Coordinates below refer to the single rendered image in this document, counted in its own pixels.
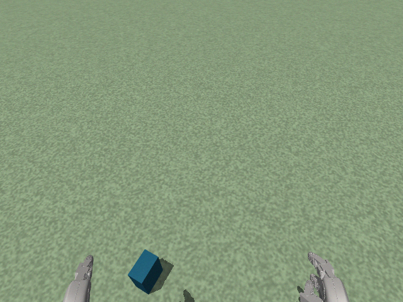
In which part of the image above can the left robot hand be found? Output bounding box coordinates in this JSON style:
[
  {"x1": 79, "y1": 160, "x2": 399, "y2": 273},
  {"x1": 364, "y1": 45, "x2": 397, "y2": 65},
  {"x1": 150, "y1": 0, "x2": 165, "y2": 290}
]
[{"x1": 63, "y1": 255, "x2": 93, "y2": 302}]

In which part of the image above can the right robot hand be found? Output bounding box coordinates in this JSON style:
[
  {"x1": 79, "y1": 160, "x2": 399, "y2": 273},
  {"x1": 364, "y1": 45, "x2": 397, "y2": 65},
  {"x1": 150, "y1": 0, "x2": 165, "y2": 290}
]
[{"x1": 300, "y1": 252, "x2": 349, "y2": 302}]

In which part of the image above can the carton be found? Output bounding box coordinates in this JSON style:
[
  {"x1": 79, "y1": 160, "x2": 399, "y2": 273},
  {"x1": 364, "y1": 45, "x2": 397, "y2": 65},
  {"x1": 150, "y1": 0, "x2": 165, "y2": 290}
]
[{"x1": 128, "y1": 249, "x2": 163, "y2": 294}]

